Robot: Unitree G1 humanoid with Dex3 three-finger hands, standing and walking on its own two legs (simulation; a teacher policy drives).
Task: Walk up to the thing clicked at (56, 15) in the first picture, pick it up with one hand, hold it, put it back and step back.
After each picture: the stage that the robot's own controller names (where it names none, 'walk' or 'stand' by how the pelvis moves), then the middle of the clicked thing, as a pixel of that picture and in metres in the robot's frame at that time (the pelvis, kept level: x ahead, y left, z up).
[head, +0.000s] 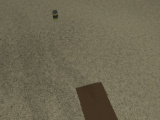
stand; (55, 15) +1.78 +0.33 -0.72
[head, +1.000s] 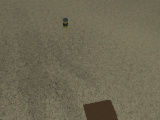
walk; (65, 23) +1.66 +0.16 -0.71
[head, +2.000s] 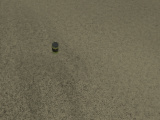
walk; (55, 48) +1.13 +0.17 -0.72
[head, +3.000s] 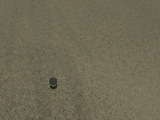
walk; (53, 84) +0.70 +0.19 -0.72
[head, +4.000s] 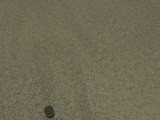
walk; (49, 112) +0.42 +0.22 -0.69
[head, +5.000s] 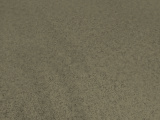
stand; out of the picture +0.32 +0.42 -0.69
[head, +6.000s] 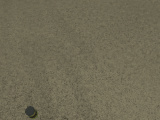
stand; (31, 112) +0.39 +0.38 -0.70
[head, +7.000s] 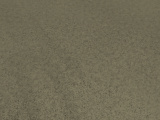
stand; out of the picture +0.30 +0.43 -0.71
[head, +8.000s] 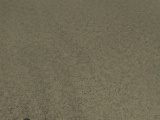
stand; out of the picture +0.34 +0.40 -0.71
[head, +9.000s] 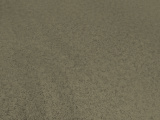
stand; out of the picture +0.36 +0.37 -0.71
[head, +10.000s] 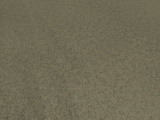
stand; out of the picture +0.34 +0.40 -0.73
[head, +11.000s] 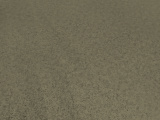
stand; out of the picture +0.32 +0.39 -0.73
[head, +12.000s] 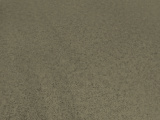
stand; out of the picture +0.32 +0.38 -0.73
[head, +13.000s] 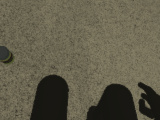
go down; (4, 55) +0.39 +0.39 -0.39
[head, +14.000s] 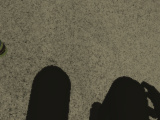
go down; out of the picture +0.40 +0.41 -0.30
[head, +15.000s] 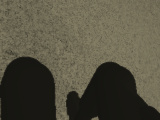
close in; out of the picture +0.37 +0.43 -0.23
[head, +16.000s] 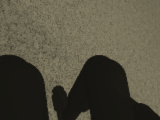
rest palm; out of the picture +0.35 +0.44 -0.21
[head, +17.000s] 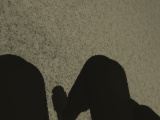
close; out of the picture +0.35 +0.44 -0.21
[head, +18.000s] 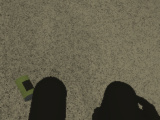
lift; (26, 88) +0.30 +0.27 -0.38
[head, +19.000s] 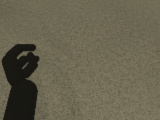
hold; out of the picture +0.20 +0.29 -0.70
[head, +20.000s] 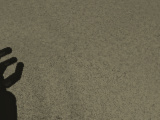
hold; out of the picture +0.19 +0.34 -0.68
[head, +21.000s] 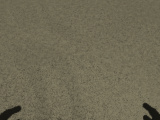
go down; out of the picture +0.18 +0.37 -0.67
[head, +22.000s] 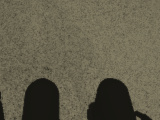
crouch; out of the picture +0.20 +0.40 -0.39
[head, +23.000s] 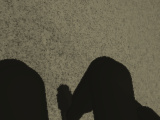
lower; out of the picture +0.13 +0.43 -0.25
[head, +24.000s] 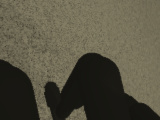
lower; out of the picture +0.11 +0.44 -0.25
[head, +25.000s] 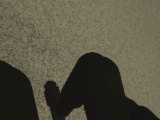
lower; out of the picture +0.10 +0.45 -0.25
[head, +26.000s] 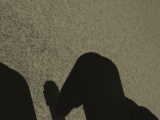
lower; out of the picture +0.09 +0.46 -0.25
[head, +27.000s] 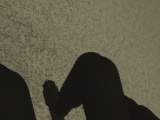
lower; out of the picture +0.08 +0.46 -0.25
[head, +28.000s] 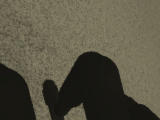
loosen; out of the picture +0.08 +0.46 -0.25
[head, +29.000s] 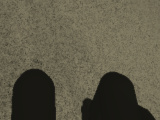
walk; out of the picture +0.13 +0.46 -0.32
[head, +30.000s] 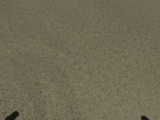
stand; out of the picture +0.10 +0.45 -0.68
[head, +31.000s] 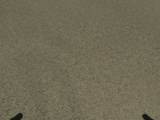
stand; out of the picture +0.11 +0.46 -0.69
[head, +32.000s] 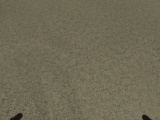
stand; out of the picture +0.10 +0.45 -0.69
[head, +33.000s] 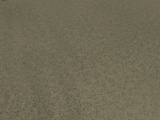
stand; out of the picture +0.12 +0.44 -0.75
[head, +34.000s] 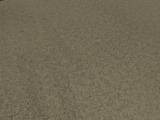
stand; out of the picture +0.09 +0.45 -0.75
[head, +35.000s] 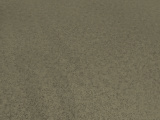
walk; out of the picture +0.09 +0.45 -0.75
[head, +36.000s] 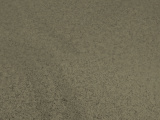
walk; out of the picture +0.21 +0.44 -0.72
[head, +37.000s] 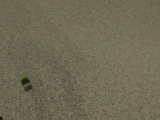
walk; (25, 83) +0.57 +0.43 -0.72
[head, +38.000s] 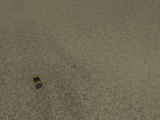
walk; (37, 81) +0.77 +0.44 -0.73
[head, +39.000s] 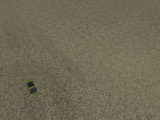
stand; (31, 86) +0.72 +0.43 -0.75
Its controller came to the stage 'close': yes
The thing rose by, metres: 0.01
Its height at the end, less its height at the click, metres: -0.02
